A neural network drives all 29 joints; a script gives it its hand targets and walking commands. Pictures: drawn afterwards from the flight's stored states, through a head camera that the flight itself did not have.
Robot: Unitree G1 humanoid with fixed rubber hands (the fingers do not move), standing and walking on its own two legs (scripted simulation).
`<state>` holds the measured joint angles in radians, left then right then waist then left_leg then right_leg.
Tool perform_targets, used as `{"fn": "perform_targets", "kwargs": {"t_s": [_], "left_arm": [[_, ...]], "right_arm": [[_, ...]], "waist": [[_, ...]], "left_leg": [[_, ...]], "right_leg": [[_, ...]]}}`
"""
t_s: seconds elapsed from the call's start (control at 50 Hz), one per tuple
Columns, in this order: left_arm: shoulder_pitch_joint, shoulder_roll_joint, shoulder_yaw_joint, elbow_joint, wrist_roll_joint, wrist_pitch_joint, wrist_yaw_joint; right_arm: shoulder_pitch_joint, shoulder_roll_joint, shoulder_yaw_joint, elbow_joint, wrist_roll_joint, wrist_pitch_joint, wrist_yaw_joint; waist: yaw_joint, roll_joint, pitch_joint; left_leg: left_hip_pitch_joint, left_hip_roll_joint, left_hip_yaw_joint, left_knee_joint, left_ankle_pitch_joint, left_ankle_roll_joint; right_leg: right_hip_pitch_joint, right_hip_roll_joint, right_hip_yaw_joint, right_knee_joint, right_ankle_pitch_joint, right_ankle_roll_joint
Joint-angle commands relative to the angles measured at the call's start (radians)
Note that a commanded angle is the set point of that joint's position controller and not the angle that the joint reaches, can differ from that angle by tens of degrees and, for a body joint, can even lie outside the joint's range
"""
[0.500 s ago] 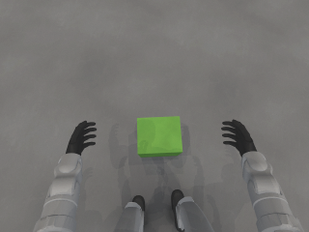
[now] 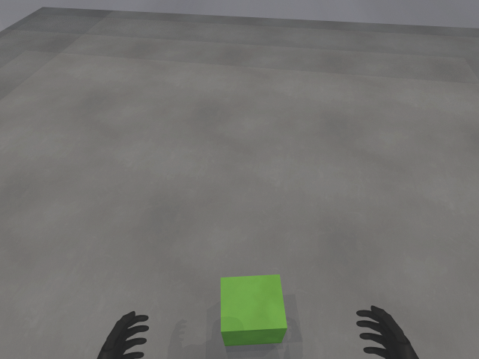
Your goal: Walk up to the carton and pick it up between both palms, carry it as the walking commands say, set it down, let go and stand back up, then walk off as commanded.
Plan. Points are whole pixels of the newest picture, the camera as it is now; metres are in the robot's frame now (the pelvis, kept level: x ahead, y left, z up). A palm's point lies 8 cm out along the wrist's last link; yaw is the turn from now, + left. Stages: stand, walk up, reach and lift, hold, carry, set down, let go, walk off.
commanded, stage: let go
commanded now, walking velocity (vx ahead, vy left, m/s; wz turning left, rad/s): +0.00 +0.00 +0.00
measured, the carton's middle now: (251, 311) +0.40 -0.02 -0.67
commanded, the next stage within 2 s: stand in 0.36 s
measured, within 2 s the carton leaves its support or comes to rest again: neither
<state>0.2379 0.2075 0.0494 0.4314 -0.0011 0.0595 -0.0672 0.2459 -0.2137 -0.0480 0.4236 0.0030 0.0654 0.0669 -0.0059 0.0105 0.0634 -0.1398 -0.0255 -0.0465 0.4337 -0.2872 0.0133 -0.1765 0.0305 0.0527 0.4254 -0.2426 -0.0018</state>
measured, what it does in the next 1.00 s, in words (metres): stands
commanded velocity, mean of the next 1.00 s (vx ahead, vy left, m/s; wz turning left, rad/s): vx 0.00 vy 0.00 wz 0.00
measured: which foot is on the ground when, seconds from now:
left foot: down 0.00-1.00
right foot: down 0.00-1.00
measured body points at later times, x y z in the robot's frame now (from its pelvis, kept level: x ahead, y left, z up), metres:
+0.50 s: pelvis +0.00 +0.00 -0.01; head +0.00 +0.00 +0.44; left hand +0.15 +0.27 -0.09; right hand +0.16 -0.26 -0.09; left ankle -0.04 +0.11 -0.74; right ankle -0.01 -0.12 -0.74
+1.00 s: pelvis +0.01 -0.01 +0.00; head +0.01 -0.01 +0.45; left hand +0.13 +0.29 -0.10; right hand +0.14 -0.30 -0.11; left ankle -0.04 +0.11 -0.74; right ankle -0.01 -0.12 -0.74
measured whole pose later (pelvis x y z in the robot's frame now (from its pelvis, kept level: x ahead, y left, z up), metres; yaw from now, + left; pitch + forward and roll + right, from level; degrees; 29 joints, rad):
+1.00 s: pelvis +0.01 -0.01 +0.00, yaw +1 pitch -1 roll +0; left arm 0.16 0.35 0.02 0.85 0.03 0.00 0.02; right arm 0.18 -0.35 -0.02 0.83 -0.03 0.00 -0.03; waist 0.00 0.01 0.01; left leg -0.11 -0.02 -0.06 0.42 -0.29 0.00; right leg -0.14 0.03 0.03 0.43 -0.26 -0.01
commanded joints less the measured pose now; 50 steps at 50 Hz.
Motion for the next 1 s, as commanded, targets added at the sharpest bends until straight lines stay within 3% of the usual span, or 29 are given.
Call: {"fn": "perform_targets", "kwargs": {"t_s": [0.0,0.24,0.34,0.36,0.44,0.58,0.98], "left_arm": [[-0.053,0.085,0.018,-0.109,-0.002,0.021,-0.006],[-0.057,0.1,0.026,-0.099,0.017,0.066,0.002],[-0.067,0.11,0.011,-0.089,-0.007,0.058,0.027],[-0.057,0.21,0.038,0.051,0.036,0.022,0.065],[-0.073,0.21,0.035,0.103,0.049,-0.027,0.085],[-0.079,0.241,0.025,0.195,0.042,-0.058,0.087],[-0.103,0.298,0.005,0.379,0.031,-0.071,0.093]], "right_arm": [[-0.062,-0.091,-0.03,-0.103,-0.003,0.023,0.004],[-0.07,-0.094,-0.031,-0.102,-0.008,0.079,0.002],[-0.081,-0.096,-0.011,-0.11,-0.02,0.121,-0.024],[-0.093,-0.207,-0.041,0.019,-0.036,0.057,-0.07],[-0.091,-0.198,-0.031,0.095,-0.051,-0.025,-0.085],[-0.093,-0.235,-0.025,0.197,-0.043,-0.06,-0.086],[-0.09,-0.293,0.0,0.362,-0.033,-0.076,-0.098]], "waist": [[0.0,-0.006,-0.026],[-0.005,0.002,-0.019],[0.018,0.028,-0.059],[0.018,-0.006,-0.032],[0.011,0.004,-0.036],[0.003,-0.004,-0.117],[0.008,-0.007,-0.099]], "left_leg": [[-0.037,-0.001,0.035,-0.085,0.157,-0.033],[0.006,-0.006,0.017,-0.058,0.246,-0.02],[0.032,0.004,0.017,-0.016,0.289,-0.024],[-0.092,0.049,-0.005,-0.015,0.166,-0.048],[-0.081,0.069,-0.054,-0.043,0.023,-0.027],[-0.013,0.085,-0.064,-0.017,0.24,-0.023],[0.017,0.104,-0.079,-0.056,0.321,-0.014]], "right_leg": [[0.128,0.012,-0.036,-0.036,0.154,0.022],[0.155,0.024,-0.036,-0.013,0.214,0.019],[0.116,0.028,-0.028,0.03,0.199,0.01],[0.003,-0.048,-0.014,0.005,0.13,0.033],[-0.041,-0.062,0.033,-0.013,0.011,0.016],[0.007,-0.083,0.047,-0.002,0.194,0.0],[0.079,-0.11,0.062,-0.045,0.303,-0.007]]}}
